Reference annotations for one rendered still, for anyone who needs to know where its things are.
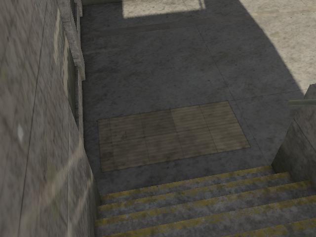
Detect stairs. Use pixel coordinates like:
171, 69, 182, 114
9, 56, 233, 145
94, 165, 316, 237

